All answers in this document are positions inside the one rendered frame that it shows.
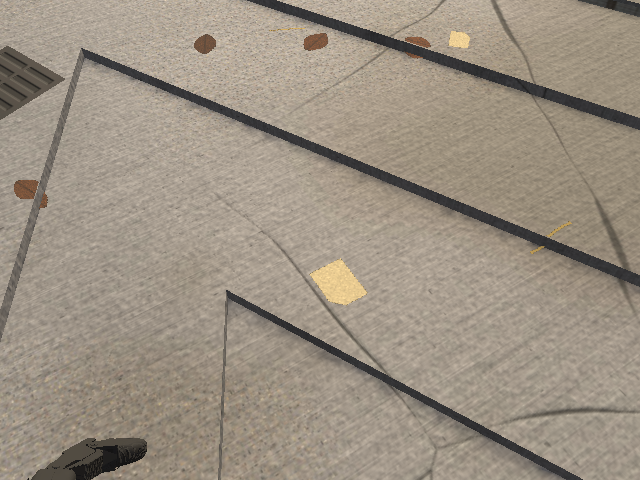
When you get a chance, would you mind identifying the robot left hand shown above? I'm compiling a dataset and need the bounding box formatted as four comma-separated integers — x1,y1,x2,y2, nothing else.
27,438,147,480

